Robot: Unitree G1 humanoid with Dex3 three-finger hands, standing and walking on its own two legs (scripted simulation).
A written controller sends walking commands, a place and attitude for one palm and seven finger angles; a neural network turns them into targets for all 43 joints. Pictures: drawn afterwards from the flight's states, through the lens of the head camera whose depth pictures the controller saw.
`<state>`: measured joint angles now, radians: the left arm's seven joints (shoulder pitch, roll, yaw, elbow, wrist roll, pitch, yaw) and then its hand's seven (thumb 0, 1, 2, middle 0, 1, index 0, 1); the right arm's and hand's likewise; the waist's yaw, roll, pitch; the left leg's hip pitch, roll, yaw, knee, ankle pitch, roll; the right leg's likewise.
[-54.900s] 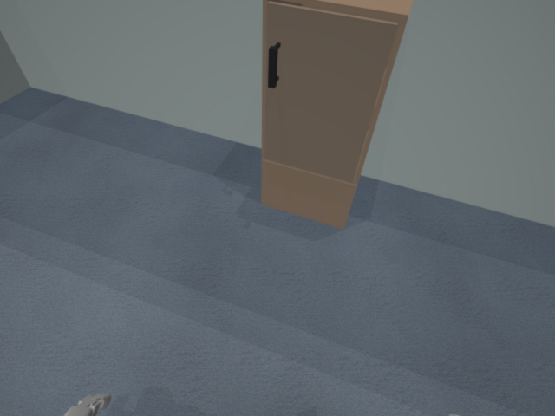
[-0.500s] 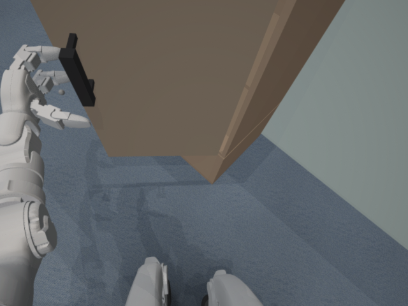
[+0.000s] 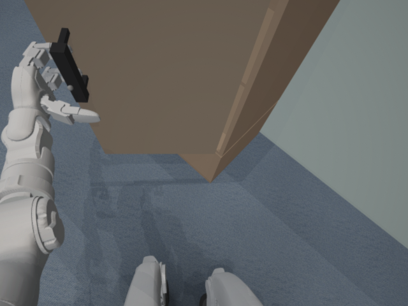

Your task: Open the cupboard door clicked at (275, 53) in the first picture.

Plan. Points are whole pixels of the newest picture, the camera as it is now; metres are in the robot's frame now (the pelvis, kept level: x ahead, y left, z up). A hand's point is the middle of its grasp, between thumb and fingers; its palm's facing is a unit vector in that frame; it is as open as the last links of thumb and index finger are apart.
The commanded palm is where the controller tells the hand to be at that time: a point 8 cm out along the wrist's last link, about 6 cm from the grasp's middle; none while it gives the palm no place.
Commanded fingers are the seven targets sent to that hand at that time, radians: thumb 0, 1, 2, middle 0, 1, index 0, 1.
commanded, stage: slide the fingers in behind the handle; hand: left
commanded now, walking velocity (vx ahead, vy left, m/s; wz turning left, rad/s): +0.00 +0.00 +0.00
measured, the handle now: (73, 67) +0.55 +0.22 +0.07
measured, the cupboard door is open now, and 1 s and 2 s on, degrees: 46 45 64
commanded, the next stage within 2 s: close the thumb around the handle in 0.58 s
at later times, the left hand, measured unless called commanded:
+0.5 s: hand (79, 88) +0.51 +0.21 +0.07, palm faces +0.08 -1.00 +0.00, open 13.9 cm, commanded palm +0.48 +0.24 +0.07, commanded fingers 0.00 -0.50 0.30 -0.30 -1.20 -0.30 -1.20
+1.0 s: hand (83, 88) +0.50 +0.20 +0.07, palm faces +0.08 -1.00 -0.01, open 11.0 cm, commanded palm +0.48 +0.24 +0.07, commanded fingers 0.00 0.45 0.71 -0.37 -1.30 -0.37 -1.30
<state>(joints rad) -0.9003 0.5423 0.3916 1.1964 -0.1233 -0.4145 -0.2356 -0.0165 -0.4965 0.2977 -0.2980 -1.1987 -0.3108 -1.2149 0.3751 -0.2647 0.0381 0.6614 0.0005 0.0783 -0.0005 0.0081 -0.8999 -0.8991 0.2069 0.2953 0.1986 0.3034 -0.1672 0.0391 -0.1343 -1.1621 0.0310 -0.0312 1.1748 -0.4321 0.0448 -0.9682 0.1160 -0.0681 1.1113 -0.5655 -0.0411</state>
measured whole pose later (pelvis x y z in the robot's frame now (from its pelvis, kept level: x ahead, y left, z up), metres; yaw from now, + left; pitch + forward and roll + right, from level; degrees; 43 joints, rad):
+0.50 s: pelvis +0.01 +0.00 +0.00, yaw +0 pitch +23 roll -5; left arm -0.86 0.49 0.38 1.17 -0.11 -0.43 -0.20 -0.02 -0.50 0.30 -0.30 -1.20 -0.31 -1.20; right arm 0.38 -0.25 0.03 0.65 0.00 0.09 0.02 0.01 -0.90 -0.90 0.21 0.30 0.20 0.30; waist -0.16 0.05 -0.14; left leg -1.13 0.03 -0.01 1.16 -0.44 0.05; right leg -0.94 0.11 -0.05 1.10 -0.57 -0.04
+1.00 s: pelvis +0.00 +0.00 +0.00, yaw +0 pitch +23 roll -5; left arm -0.85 0.47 0.38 1.16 -0.10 -0.45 -0.17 -0.01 -0.05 0.49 -0.33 -1.24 -0.33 -1.24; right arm 0.38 -0.26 0.03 0.65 -0.01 0.09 0.02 0.01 -0.90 -0.90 0.21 0.30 0.20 0.30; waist -0.16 0.05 -0.15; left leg -1.13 0.03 -0.01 1.16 -0.43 0.05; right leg -0.94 0.11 -0.05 1.11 -0.57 -0.04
